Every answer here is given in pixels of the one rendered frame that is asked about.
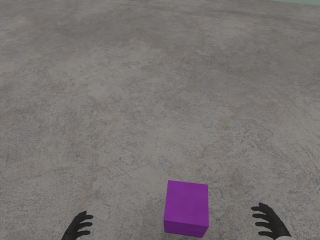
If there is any carton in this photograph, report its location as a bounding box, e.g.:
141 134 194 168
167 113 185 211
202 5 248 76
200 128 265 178
163 180 209 238

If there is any right robot hand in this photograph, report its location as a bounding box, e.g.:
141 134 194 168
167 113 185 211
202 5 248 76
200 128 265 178
251 202 292 240

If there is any left robot hand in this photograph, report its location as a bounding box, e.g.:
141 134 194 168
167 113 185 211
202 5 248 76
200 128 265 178
61 211 93 240

